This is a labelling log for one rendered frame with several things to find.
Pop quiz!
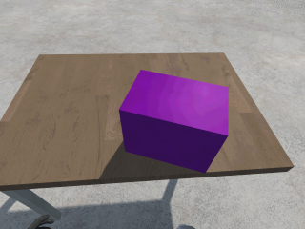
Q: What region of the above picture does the left robot hand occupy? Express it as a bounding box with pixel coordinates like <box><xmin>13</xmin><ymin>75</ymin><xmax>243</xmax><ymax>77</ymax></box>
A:
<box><xmin>28</xmin><ymin>214</ymin><xmax>54</xmax><ymax>229</ymax></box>

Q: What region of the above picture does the carton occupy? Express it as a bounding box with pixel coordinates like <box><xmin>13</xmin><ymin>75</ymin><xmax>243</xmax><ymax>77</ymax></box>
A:
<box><xmin>119</xmin><ymin>70</ymin><xmax>229</xmax><ymax>173</ymax></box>

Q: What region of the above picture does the table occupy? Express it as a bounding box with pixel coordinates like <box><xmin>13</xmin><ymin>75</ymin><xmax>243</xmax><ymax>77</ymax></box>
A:
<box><xmin>0</xmin><ymin>52</ymin><xmax>294</xmax><ymax>221</ymax></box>

